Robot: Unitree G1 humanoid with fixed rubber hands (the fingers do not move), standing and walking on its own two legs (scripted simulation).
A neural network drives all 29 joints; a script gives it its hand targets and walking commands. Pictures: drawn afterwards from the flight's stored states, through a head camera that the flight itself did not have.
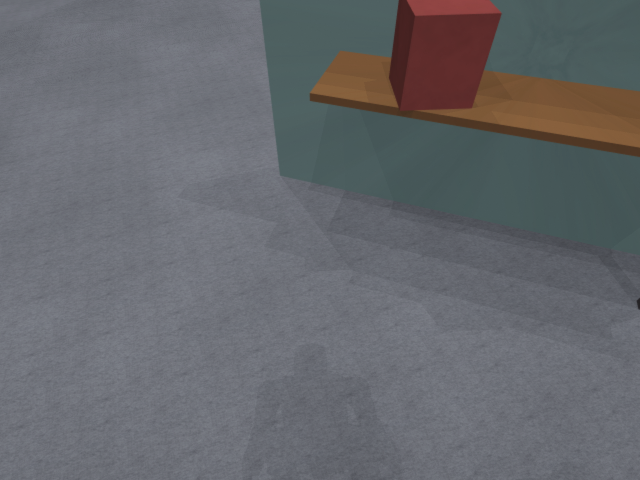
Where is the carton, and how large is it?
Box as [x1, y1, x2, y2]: [389, 0, 501, 110]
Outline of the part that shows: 399,0 389,73 389,79 399,109 409,110 471,107 501,13 489,0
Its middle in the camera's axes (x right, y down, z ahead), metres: +0.33 -0.54 +1.08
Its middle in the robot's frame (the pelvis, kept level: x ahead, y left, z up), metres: +1.16 -0.34 +0.00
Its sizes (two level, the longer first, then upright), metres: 0.210 0.200 0.250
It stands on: a table, 0.65 m high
